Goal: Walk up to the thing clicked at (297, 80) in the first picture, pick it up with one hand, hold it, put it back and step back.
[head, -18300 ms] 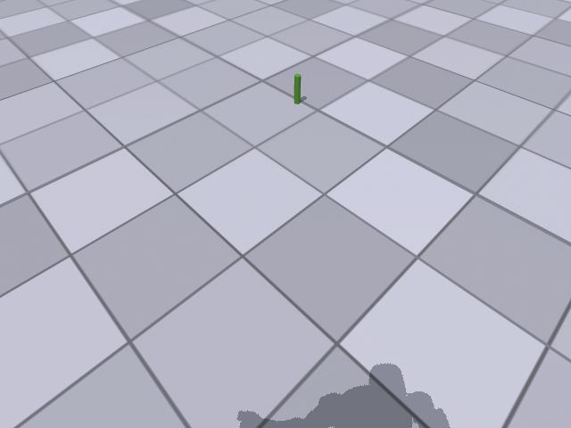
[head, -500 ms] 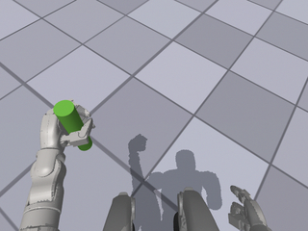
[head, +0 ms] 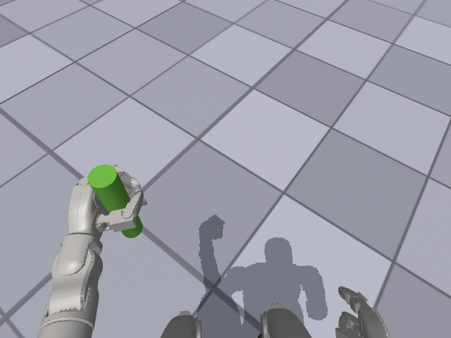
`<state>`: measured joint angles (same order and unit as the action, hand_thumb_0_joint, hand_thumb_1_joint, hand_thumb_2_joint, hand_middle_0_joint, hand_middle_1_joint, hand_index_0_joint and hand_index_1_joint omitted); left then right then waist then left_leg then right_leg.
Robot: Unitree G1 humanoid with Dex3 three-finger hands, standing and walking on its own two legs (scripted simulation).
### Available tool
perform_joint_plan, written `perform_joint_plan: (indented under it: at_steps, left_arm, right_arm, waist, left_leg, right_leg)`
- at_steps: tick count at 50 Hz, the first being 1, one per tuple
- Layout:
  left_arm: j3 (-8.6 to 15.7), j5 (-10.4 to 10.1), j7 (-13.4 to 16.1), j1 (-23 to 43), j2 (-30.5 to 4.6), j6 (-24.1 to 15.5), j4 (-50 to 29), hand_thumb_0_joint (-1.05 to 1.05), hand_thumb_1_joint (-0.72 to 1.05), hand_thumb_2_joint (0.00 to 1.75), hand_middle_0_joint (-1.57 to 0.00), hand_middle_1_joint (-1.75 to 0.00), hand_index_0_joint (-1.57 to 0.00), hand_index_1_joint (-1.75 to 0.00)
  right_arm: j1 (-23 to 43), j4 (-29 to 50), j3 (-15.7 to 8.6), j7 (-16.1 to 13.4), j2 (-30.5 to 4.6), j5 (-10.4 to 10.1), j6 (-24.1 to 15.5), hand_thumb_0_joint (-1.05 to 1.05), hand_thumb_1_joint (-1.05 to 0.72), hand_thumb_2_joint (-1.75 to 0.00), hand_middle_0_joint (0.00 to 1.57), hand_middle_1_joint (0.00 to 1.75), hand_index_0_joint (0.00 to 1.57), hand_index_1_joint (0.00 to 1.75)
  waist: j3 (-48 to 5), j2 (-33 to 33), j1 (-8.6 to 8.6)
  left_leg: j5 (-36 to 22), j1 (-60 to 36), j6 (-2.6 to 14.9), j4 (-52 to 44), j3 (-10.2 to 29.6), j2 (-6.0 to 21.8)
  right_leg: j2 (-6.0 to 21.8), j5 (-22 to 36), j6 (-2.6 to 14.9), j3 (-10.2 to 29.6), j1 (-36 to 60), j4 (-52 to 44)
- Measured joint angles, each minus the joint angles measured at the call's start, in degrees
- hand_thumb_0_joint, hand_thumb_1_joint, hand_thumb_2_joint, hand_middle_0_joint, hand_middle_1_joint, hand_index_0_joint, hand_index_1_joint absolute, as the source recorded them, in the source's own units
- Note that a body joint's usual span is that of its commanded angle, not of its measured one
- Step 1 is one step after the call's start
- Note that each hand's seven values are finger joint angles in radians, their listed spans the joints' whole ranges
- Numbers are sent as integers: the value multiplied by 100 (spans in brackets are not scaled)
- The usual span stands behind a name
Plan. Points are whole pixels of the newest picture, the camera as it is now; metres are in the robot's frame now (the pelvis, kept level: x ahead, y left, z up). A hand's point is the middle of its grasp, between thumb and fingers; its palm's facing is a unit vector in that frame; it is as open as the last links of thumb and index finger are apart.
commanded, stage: lift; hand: left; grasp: from the side
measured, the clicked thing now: (119, 206) +0.34 +0.19 +0.03
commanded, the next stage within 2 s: hold in 0.44 s
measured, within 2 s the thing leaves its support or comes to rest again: neither
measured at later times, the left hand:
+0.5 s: hand (124, 193) +0.34 +0.17 +0.08, palm faces +0.01 -1.00 +0.00, open 5.0 cm
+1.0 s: hand (122, 191) +0.33 +0.17 +0.09, palm faces +0.02 -1.00 +0.00, open 5.0 cm
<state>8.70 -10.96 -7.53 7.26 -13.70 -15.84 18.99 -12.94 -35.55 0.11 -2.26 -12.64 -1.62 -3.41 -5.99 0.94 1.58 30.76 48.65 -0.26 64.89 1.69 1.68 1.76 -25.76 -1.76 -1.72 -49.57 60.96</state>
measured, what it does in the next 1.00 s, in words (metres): stands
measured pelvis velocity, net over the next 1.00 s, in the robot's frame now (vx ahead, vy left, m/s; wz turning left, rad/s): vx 0.01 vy -0.01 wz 0.00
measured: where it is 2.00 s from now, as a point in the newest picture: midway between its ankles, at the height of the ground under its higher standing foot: outside the picture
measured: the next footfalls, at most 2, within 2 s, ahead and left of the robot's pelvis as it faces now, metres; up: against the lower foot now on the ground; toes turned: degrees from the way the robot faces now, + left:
none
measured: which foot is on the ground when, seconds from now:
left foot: down 0.00-1.00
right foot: down 0.00-1.00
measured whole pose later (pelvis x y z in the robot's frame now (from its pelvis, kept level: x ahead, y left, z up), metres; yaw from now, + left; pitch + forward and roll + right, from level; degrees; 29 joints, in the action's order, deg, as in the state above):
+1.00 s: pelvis +0.01 -0.01 +0.04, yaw +0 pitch +7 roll -1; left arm 9.6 -11.6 -10.4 6.1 -12.1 -18.3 22.8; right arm -13.4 -37.4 -0.1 -2.8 -12.6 -0.9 -2.3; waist -3.0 0.8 1.1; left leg 26.1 31.9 -0.7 51.0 1.0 1.9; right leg 1.5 -21.8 -1.3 -1.5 -33.3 48.2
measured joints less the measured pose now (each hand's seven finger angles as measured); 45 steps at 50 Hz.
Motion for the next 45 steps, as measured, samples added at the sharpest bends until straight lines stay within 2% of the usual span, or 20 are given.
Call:
perform_joint_plan:
  at_steps: [7, 13, 28, 45]
  left_arm:
    - [97, -58, -56, 2, 54, -82, 129, 4, 21, 112, -102, -115, -105, -113]
    - [62, -44, -192, -26, 42, -129, 196, 4, 21, 112, -102, -115, -104, -113]
    - [132, -99, -320, -39, 103, -229, 393, 4, 22, 112, -101, -115, -104, -114]
    - [103, -67, -310, -114, 153, -257, 398, 4, 22, 110, -101, -116, -104, -114]
  right_arm:
    - [-37, -24, -7, -11, 11, 22, 15, 1, -89, -88, 20, 30, 21, 30]
    - [-35, -63, -25, -22, -8, 38, 26, 1, -89, -88, 20, 30, 21, 30]
    - [-59, -151, -28, -32, 3, 61, 85, 1, -88, -88, 20, 30, 21, 30]
    - [-41, -170, -40, -44, -6, 72, 114, 1, -89, -89, 20, 30, 20, 30]
  waist:
    - [56, -39, -10]
    - [139, -38, -6]
    - [206, -14, -19]
    - [301, -22, -39]
  left_leg:
    - [-110, -404, -11, -363, -21, 7]
    - [-179, -681, -20, -589, -23, 18]
    - [-295, -1171, -42, -985, -51, 22]
    - [-430, -1578, -51, -1309, -70, 25]
  right_leg:
    - [-9, 93, 13, 7, 386, -330]
    - [-21, 160, 20, 0, 664, -555]
    - [-27, 244, 40, 14, 1121, -889]
    - [-34, 371, 48, 23, 1518, -1196]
